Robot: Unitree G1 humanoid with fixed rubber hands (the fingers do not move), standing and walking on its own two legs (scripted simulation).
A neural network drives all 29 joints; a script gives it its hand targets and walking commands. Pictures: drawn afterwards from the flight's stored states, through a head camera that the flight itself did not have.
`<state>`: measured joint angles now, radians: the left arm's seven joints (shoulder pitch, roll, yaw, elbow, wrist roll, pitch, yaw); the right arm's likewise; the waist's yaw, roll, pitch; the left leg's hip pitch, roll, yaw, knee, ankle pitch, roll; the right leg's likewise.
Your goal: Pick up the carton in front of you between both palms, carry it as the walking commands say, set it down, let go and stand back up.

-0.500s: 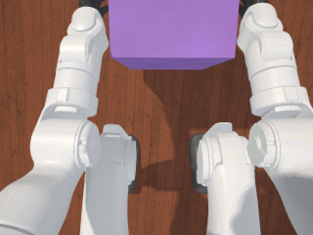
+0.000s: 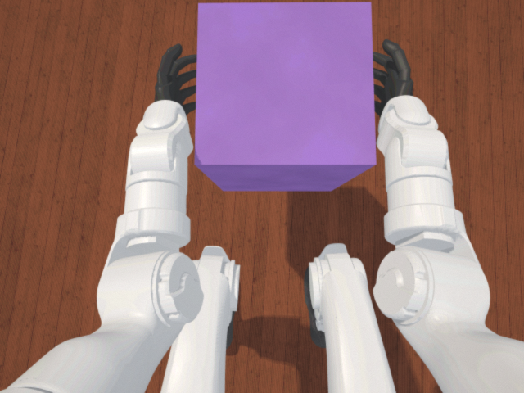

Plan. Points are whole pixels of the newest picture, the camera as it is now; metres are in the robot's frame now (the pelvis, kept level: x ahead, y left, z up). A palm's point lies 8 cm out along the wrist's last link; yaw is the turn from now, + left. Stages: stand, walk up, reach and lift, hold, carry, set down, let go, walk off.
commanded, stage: reach and lift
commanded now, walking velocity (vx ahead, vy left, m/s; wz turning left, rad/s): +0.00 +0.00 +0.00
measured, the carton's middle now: (279, 118) +0.51 -0.02 -0.12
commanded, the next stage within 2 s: none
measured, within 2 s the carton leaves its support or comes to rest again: neither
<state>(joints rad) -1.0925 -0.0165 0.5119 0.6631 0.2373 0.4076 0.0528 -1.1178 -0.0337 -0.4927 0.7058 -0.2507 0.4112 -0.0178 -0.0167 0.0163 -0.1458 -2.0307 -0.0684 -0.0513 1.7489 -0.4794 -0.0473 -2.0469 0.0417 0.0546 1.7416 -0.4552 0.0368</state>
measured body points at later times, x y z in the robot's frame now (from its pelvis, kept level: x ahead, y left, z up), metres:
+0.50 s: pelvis +0.05 +0.00 +0.14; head +0.21 -0.01 +0.56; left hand +0.47 +0.14 +0.10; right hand +0.47 -0.17 +0.10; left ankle +0.11 +0.13 -0.46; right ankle +0.12 -0.13 -0.46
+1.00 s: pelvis +0.10 +0.00 +0.26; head +0.12 +0.00 +0.71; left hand +0.42 +0.14 +0.25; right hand +0.42 -0.16 +0.25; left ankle +0.11 +0.13 -0.46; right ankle +0.12 -0.13 -0.46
